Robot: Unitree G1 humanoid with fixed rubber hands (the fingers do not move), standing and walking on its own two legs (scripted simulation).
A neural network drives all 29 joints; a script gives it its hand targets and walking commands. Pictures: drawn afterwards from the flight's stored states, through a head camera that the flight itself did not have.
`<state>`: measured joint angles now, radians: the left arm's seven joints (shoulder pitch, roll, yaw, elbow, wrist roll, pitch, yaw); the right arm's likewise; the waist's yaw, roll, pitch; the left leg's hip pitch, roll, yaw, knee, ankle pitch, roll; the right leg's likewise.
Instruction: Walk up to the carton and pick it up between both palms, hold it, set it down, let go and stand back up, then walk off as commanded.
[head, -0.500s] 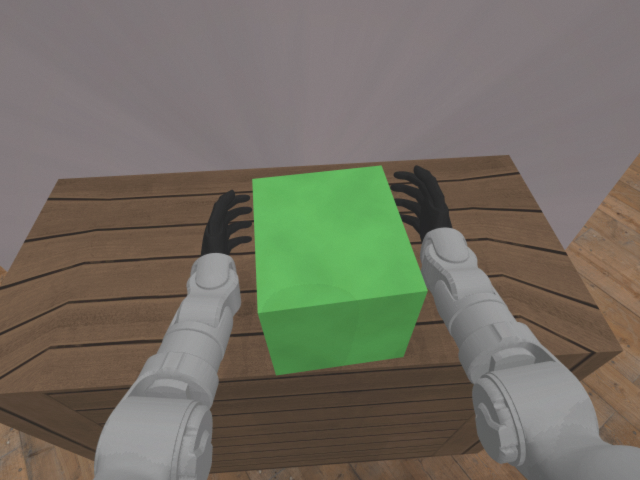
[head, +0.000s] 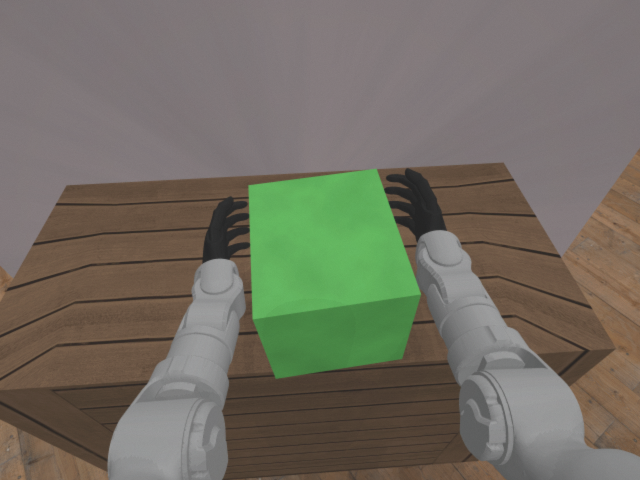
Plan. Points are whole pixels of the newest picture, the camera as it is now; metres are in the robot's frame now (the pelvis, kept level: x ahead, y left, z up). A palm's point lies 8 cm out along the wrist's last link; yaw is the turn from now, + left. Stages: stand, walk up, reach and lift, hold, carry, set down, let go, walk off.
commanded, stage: reach and lift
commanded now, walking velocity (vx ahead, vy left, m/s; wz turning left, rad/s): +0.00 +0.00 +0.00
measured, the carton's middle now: (326, 273) +0.38 +0.02 +0.03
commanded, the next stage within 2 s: none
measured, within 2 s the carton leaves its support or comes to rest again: leaves its support in 0.38 s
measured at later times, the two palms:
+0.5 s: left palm (220, 254) +0.38 +0.16 +0.08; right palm (425, 226) +0.41 -0.11 +0.10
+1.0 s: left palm (215, 253) +0.37 +0.16 +0.10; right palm (430, 227) +0.39 -0.11 +0.12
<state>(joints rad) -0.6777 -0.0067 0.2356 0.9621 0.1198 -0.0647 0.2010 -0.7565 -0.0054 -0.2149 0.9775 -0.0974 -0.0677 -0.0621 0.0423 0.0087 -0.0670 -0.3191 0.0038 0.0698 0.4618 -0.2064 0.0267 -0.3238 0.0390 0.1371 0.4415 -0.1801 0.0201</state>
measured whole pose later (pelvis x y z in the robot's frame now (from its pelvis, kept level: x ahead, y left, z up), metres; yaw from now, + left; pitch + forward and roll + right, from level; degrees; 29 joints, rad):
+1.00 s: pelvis -0.01 +0.00 +0.00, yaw +0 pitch +3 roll +0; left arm -0.69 -0.01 0.24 0.97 0.12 -0.04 0.23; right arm -0.76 0.01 -0.25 1.00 -0.09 -0.08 -0.08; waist 0.04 0.01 -0.11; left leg -0.31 0.00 0.07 0.46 -0.20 0.03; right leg -0.32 0.04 0.14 0.44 -0.17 0.02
